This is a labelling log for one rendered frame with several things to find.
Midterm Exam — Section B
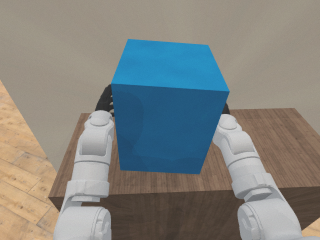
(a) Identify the right robot upper arm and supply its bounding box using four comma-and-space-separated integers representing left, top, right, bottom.
237, 198, 320, 240

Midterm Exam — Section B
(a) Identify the left robot hand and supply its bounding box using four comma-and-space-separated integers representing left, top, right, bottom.
95, 84, 115, 117

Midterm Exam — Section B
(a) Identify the right robot hand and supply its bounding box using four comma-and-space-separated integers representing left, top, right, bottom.
222, 102, 231, 115

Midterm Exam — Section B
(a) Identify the left robot forearm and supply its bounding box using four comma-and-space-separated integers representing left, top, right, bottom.
53, 110, 114, 240

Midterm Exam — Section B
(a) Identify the left robot upper arm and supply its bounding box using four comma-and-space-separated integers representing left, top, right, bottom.
54, 206, 112, 240

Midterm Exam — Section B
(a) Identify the right robot forearm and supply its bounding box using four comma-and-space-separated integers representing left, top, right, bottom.
212, 114, 302, 234

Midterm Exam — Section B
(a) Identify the carton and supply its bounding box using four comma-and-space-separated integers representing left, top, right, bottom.
111, 39, 230, 175

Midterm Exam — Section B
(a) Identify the pedestal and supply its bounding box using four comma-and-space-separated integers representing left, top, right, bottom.
48, 108, 320, 240

